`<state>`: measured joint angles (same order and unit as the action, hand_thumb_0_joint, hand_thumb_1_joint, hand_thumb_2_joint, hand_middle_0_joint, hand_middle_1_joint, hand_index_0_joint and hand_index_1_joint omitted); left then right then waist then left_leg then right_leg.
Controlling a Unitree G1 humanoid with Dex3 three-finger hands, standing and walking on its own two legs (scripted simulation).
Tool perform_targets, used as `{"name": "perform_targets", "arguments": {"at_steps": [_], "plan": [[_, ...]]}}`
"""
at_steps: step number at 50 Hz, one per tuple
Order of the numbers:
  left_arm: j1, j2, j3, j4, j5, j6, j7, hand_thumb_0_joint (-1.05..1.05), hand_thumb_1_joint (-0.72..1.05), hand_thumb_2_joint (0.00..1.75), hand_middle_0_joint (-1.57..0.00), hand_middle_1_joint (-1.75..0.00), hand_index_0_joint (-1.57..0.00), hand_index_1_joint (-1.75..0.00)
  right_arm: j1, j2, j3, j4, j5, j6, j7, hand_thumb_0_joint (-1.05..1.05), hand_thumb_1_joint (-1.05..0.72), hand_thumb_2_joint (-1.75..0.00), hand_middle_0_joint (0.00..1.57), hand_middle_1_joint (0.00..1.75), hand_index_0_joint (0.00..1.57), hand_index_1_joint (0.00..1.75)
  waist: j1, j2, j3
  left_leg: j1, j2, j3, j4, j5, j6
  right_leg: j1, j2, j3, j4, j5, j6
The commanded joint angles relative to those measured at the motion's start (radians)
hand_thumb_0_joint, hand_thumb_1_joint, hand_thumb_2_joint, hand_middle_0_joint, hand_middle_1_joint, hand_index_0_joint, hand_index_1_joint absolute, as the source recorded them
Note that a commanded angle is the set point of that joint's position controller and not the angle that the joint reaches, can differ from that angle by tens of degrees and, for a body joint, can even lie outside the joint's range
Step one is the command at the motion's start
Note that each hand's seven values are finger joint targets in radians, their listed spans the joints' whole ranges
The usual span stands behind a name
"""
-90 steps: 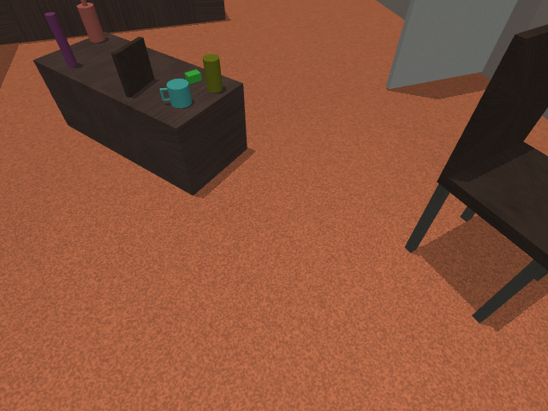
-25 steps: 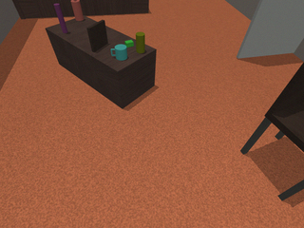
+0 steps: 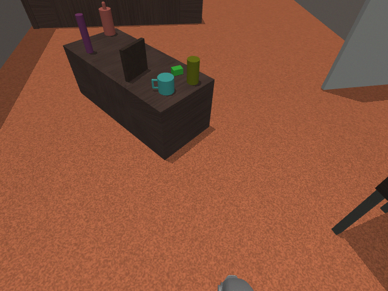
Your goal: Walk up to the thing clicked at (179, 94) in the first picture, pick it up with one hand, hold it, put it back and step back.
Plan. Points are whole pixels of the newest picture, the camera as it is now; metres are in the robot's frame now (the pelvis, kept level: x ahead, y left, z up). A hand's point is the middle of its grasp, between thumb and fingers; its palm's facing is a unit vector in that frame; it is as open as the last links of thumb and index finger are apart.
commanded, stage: walk up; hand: left
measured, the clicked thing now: (163, 84) +1.24 +0.11 -0.31
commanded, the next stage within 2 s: none
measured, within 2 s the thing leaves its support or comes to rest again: neither
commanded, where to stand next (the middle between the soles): +0.86 -0.15 m, yaw +6 degrees
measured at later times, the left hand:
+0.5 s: hand (104, 260) +0.24 +0.20 -0.14, palm faces +0.06 -0.94 -0.35, open 7.4 cm
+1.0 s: hand (136, 162) +0.53 +0.16 -0.13, palm faces +0.01 -0.91 -0.41, open 7.4 cm
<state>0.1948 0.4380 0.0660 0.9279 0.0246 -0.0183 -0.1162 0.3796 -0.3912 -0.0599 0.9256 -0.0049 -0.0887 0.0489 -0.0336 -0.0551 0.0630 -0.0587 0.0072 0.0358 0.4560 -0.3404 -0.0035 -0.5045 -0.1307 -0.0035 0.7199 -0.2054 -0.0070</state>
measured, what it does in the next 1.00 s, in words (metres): walks ahead: right foot, then left foot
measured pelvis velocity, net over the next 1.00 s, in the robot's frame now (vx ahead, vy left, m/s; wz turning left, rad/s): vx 0.46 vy -0.14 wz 0.07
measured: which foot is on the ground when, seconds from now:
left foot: down 0.00-0.14, up 0.16-0.54, down 0.56-1.00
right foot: up 0.00-0.06, down 0.08-0.58, up 0.60-0.96, down 0.98-1.00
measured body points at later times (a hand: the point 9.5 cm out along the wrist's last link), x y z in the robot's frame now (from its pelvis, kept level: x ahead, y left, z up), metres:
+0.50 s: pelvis +0.25 -0.07 +0.00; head +0.27 -0.06 +0.45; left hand +0.24 +0.25 -0.12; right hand +0.37 -0.39 -0.10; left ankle +0.37 +0.07 -0.71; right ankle +0.18 -0.16 -0.73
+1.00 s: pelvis +0.46 -0.14 -0.02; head +0.47 -0.16 +0.43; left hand +0.52 +0.20 -0.10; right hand +0.53 -0.47 -0.13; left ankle +0.39 +0.05 -0.73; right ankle +0.56 -0.26 -0.74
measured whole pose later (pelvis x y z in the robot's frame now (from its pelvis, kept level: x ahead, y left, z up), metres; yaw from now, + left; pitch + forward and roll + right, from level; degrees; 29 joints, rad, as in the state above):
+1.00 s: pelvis +0.46 -0.14 -0.02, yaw +4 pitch -3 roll +1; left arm 0.27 0.44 0.08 0.87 0.02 -0.04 -0.10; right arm 0.35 -0.46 -0.07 0.85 -0.01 -0.07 0.03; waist -0.03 0.02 0.05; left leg -0.16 0.13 0.04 0.65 -0.45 0.00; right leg -0.41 -0.09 -0.04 0.68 -0.23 0.00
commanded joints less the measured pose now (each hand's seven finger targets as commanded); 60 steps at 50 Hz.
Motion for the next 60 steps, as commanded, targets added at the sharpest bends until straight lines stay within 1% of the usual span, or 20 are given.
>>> {"name": "perform_targets", "arguments": {"at_steps": [1,5,7,8,12,23,27,28,29,30,31,34,36,46,49,50,51,52,56,60], "plan": [[-0.116,0.164,0.061,-0.113,-0.004,-0.041,0.006,0.00,0.90,0.90,-0.20,-0.30,-0.20,-0.30,-0.059,-0.313,-0.081,-0.103,0.000,-0.033,-0.024,0.00,-0.90,-0.90,0.20,0.30,0.20,0.30,0.018,0.164,0.027,-0.158,0.222,-0.145,-0.174,0.134,0.183,0.120,0.030,-0.048,-0.103,0.065,-0.011],[0.159,0.225,0.104,-0.040,0.000,-0.060,0.034,0.00,0.90,0.90,-0.20,-0.30,-0.20,-0.30,-0.032,-0.238,-0.054,-0.123,-0.005,-0.019,-0.037,0.00,-0.90,-0.90,0.20,0.30,0.20,0.30,0.168,-0.062,-0.157,-0.278,0.113,-0.015,0.414,0.441,0.104,0.587,0.094,-0.066,-0.221,-0.044,-0.062],[0.245,0.343,0.123,-0.040,-0.011,-0.066,0.052,0.00,0.90,0.90,-0.20,-0.30,-0.20,-0.30,0.004,-0.227,-0.041,-0.145,0.012,-0.016,-0.046,0.00,-0.90,-0.90,0.20,0.30,0.20,0.30,0.176,-0.276,-0.175,-0.646,-0.059,-0.013,0.784,-0.164,0.048,0.734,-0.294,0.637,-0.491,-0.354,-0.209],[0.174,0.341,0.119,-0.064,-0.018,-0.062,0.056,0.00,0.90,0.90,-0.20,-0.30,-0.20,-0.30,-0.047,-0.276,-0.052,-0.129,-0.001,-0.011,-0.053,0.00,-0.90,-0.90,0.20,0.30,0.20,0.30,0.162,-0.188,-0.115,-0.640,0.016,-0.080,0.838,-0.167,0.049,0.617,-0.334,0.668,-0.492,-0.375,-0.270],[0.041,0.221,0.078,-0.103,-0.020,-0.071,0.067,0.00,0.90,0.90,-0.20,-0.30,-0.20,-0.30,0.000,-0.219,-0.045,-0.078,0.014,0.003,-0.027,0.00,-0.90,-0.90,0.20,0.30,0.20,0.30,0.053,-0.100,0.021,-0.471,0.083,-0.109,0.679,0.031,0.056,0.294,-0.114,0.174,-0.467,-0.089,-0.166],[0.160,0.222,0.067,-0.147,-0.007,-0.073,0.060,0.00,0.90,0.90,-0.20,-0.30,-0.20,-0.30,-0.220,-0.173,-0.048,-0.165,-0.006,-0.006,0.005,0.00,-0.90,-0.90,0.20,0.30,0.20,0.30,0.117,-0.037,0.002,-0.393,0.066,0.031,0.166,0.200,0.013,0.394,-0.111,-0.001,-0.374,0.234,-0.176],[0.144,0.212,0.050,-0.177,-0.014,-0.057,0.067,0.00,0.90,0.90,-0.20,-0.30,-0.20,-0.30,-0.032,-0.222,-0.072,-0.115,-0.015,-0.017,-0.011,0.00,-0.90,-0.90,0.20,0.30,0.20,0.30,0.000,0.108,-0.098,-0.026,-0.016,0.075,0.062,0.160,0.076,0.283,-0.052,-0.067,-0.046,0.357,-0.144],[0.188,0.159,0.031,-0.186,-0.023,-0.055,0.074,0.00,0.90,0.90,-0.20,-0.30,-0.20,-0.30,0.087,-0.281,-0.093,-0.098,-0.034,-0.020,-0.021,0.00,-0.90,-0.90,0.20,0.30,0.20,0.30,-0.053,0.235,-0.181,0.161,0.091,-0.091,0.018,0.083,0.138,0.139,0.003,-0.095,0.206,0.260,-0.102],[0.220,0.086,0.019,-0.197,-0.029,-0.053,0.075,0.00,0.90,0.90,-0.20,-0.30,-0.20,-0.30,0.146,-0.367,-0.116,-0.112,-0.047,-0.022,-0.036,0.00,-0.90,-0.90,0.20,0.30,0.20,0.30,-0.059,0.395,-0.238,0.326,0.361,-0.537,-0.016,0.062,0.221,-0.119,0.138,-0.093,0.426,-0.247,-0.050],[0.210,0.208,0.049,-0.185,-0.029,-0.038,0.087,0.00,0.90,0.90,-0.20,-0.30,-0.20,-0.30,0.130,-0.379,-0.123,-0.137,-0.011,-0.019,-0.041,0.00,-0.90,-0.90,0.20,0.30,0.20,0.30,-0.070,0.234,-0.265,0.349,0.452,-0.752,-0.113,0.006,0.313,-0.191,0.146,0.021,0.503,-0.363,-0.051],[0.162,0.245,0.049,-0.175,-0.023,-0.035,0.094,0.00,0.90,0.90,-0.20,-0.30,-0.20,-0.30,0.101,-0.377,-0.130,-0.137,0.006,-0.016,-0.042,0.00,-0.90,-0.90,0.20,0.30,0.20,0.30,-0.069,0.185,-0.201,0.291,0.471,-0.733,-0.123,0.052,0.338,-0.222,0.095,0.079,0.562,-0.332,-0.055],[0.173,0.189,0.044,-0.148,-0.029,-0.040,0.082,0.00,0.90,0.90,-0.20,-0.30,-0.20,-0.30,-0.014,-0.274,-0.072,-0.162,0.021,-0.023,-0.054,0.00,-0.90,-0.90,0.20,0.30,0.20,0.30,0.012,0.117,-0.034,-0.021,0.316,-0.294,-0.112,0.440,0.218,-0.080,0.046,0.120,0.475,-0.186,-0.035],[0.216,0.172,0.048,-0.130,-0.027,-0.027,0.068,0.00,0.90,0.90,-0.20,-0.30,-0.20,-0.30,-0.060,-0.267,-0.065,-0.166,0.018,-0.031,-0.046,0.00,-0.90,-0.90,0.20,0.30,0.20,0.30,0.049,0.166,0.008,-0.175,0.269,-0.174,-0.133,0.406,0.209,0.013,0.031,0.073,0.395,-0.155,-0.017],[0.113,0.177,0.076,-0.124,-0.007,-0.031,0.018,0.00,0.90,0.90,-0.20,-0.30,-0.20,-0.30,-0.156,-0.338,-0.086,-0.193,0.000,-0.026,-0.029,0.00,-0.90,-0.90,0.20,0.30,0.20,0.30,0.068,0.229,-0.008,-0.372,0.252,-0.119,-0.148,-0.232,0.190,0.273,0.028,-0.050,-0.042,0.038,-0.009],[0.248,0.242,0.106,-0.076,0.004,-0.057,0.036,0.00,0.90,0.90,-0.20,-0.30,-0.20,-0.30,-0.101,-0.237,-0.050,-0.180,-0.017,-0.011,-0.029,0.00,-0.90,-0.90,0.20,0.30,0.20,0.30,0.144,-0.054,-0.091,-0.456,0.129,0.000,0.287,-0.088,0.129,0.542,0.085,-0.047,-0.167,-0.121,-0.025],[0.339,0.317,0.131,-0.068,0.014,-0.070,0.054,0.00,0.90,0.90,-0.20,-0.30,-0.20,-0.30,-0.054,-0.151,-0.021,-0.188,-0.014,-0.010,-0.028,0.00,-0.90,-0.90,0.20,0.30,0.20,0.30,0.180,-0.304,-0.093,-0.603,0.031,0.064,0.619,-0.112,0.079,0.611,-0.074,0.241,-0.334,-0.378,-0.073],[0.320,0.357,0.122,-0.094,0.002,-0.077,0.064,0.00,0.90,0.90,-0.20,-0.30,-0.20,-0.30,-0.072,-0.181,-0.024,-0.199,0.002,-0.009,-0.035,0.00,-0.90,-0.90,0.20,0.30,0.20,0.30,0.168,-0.315,-0.066,-0.745,-0.050,0.012,0.752,-0.183,0.036,0.603,-0.274,0.628,-0.506,-0.317,-0.176],[0.252,0.367,0.118,-0.109,-0.010,-0.072,0.067,0.00,0.90,0.90,-0.20,-0.30,-0.20,-0.30,-0.097,-0.258,-0.044,-0.176,-0.011,-0.003,-0.049,0.00,-0.90,-0.90,0.20,0.30,0.20,0.30,0.148,-0.220,-0.041,-0.710,0.030,-0.074,0.792,-0.186,0.035,0.515,-0.335,0.690,-0.493,-0.286,-0.253],[0.132,0.234,0.073,-0.131,-0.026,-0.078,0.086,0.00,0.90,0.90,-0.20,-0.30,-0.20,-0.30,-0.023,-0.222,-0.042,-0.095,0.018,0.008,-0.032,0.00,-0.90,-0.90,0.20,0.30,0.20,0.30,0.045,-0.121,-0.010,-0.537,0.067,-0.109,0.679,-0.008,0.042,0.367,-0.135,0.205,-0.398,0.159,-0.154],[0.158,0.214,0.062,-0.148,-0.022,-0.090,0.089,0.00,0.90,0.90,-0.20,-0.30,-0.20,-0.30,-0.061,-0.205,-0.044,-0.107,0.005,0.026,-0.010,0.00,-0.90,-0.90,0.20,0.30,0.20,0.30,0.060,-0.083,-0.013,-0.505,0.045,-0.083,0.517,0.076,0.015,0.360,-0.111,0.106,-0.430,0.198,-0.187]]}}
